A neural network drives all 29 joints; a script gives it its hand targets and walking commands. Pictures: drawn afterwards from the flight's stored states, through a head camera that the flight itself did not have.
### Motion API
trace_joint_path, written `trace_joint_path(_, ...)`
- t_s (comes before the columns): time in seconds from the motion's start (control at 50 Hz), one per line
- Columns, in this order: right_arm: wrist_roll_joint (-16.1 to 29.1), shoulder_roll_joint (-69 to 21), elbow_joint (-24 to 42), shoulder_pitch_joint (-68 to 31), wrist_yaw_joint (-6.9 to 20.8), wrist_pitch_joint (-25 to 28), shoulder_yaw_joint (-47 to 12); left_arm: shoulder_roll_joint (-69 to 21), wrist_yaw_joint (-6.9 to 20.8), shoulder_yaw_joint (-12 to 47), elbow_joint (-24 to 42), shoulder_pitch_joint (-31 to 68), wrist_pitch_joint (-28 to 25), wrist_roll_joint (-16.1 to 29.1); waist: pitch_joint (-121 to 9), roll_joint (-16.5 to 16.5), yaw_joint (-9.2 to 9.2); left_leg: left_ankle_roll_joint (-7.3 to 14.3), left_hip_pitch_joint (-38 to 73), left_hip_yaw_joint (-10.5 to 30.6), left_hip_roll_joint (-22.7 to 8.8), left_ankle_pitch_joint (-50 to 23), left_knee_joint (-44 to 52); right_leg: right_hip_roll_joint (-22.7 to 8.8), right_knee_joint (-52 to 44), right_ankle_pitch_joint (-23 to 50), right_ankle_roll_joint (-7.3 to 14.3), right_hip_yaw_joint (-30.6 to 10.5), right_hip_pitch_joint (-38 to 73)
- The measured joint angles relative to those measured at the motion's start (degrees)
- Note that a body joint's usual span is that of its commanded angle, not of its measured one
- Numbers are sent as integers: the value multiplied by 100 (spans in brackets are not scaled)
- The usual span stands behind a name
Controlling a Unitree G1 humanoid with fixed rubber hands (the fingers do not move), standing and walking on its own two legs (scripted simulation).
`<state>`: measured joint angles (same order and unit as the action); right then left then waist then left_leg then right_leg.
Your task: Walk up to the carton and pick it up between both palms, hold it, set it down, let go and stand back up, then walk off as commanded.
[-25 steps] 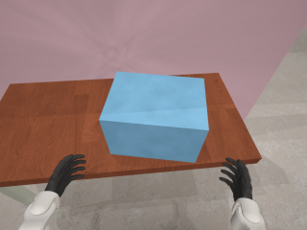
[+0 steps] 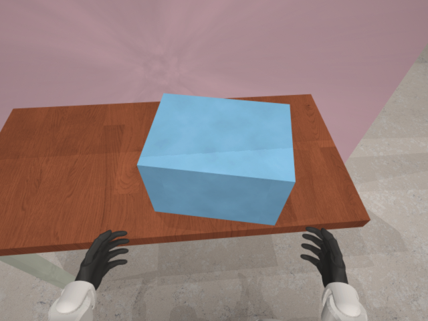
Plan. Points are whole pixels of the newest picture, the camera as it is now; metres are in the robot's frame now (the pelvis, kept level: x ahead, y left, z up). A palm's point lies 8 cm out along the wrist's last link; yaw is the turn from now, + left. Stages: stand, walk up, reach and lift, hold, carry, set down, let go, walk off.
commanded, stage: set down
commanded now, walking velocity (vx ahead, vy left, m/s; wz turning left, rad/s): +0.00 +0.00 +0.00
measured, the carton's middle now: (219, 159) +0.45 -0.02 -0.01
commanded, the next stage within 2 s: let go in 0.22 s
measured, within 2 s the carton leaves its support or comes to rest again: neither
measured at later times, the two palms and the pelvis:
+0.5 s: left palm (108, 293) +0.20 +0.21 -0.07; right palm (333, 299) +0.16 -0.21 -0.07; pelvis +0.00 +0.00 +0.00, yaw +0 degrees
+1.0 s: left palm (97, 317) +0.17 +0.23 -0.08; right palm (354, 304) +0.15 -0.24 -0.08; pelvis +0.01 -0.01 +0.00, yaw +0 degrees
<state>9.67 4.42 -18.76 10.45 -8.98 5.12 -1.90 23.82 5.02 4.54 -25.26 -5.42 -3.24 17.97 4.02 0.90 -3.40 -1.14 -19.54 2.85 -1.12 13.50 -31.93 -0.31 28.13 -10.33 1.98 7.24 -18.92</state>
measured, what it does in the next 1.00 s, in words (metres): stands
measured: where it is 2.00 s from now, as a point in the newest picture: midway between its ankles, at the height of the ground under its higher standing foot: outside the picture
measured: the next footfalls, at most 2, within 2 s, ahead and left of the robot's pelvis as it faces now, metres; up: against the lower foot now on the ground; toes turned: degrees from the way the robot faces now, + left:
none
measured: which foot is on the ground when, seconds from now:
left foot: down 0.00-1.00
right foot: down 0.00-1.00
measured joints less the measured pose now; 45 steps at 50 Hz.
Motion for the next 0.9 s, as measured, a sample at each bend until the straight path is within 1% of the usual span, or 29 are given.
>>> trace_joint_path(0.26,-410,0,-781,0,399,112,210,-364,-305,0,-11,-79,470,-485,20,0,0,-4,153,0,0,10,57,2,-57,-8,-11,0,154)
trace_joint_path(0.44,-652,9,-1326,-1,683,120,316,-683,-526,0,-220,-121,838,-847,21,-37,0,-5,236,0,0,10,84,2,-59,-22,-4,0,225)
trace_joint_path(0.62,-822,75,-1517,-1,829,121,352,-879,-645,0,-303,-142,1090,-1060,20,-72,42,-5,301,0,0,10,102,2,-52,-37,6,0,280)
trace_joint_path(0.76,-944,89,-1725,-1,909,122,363,-924,-685,0,-405,-156,1240,-1191,20,-72,51,-5,402,0,0,10,135,2,-49,-58,14,0,363)
trace_joint_path(0.84,-989,96,-1793,-2,933,121,368,-936,-687,-1,-483,-162,1241,-1285,15,-74,51,-5,434,0,-1,10,140,2,-36,-68,18,0,387)
trace_joint_path(0.9,-998,244,-1897,0,968,10,371,-903,-601,-25,-791,-289,744,-1644,-113,-103,51,-5,441,0,-1,21,140,1,-26,-83,18,0,389)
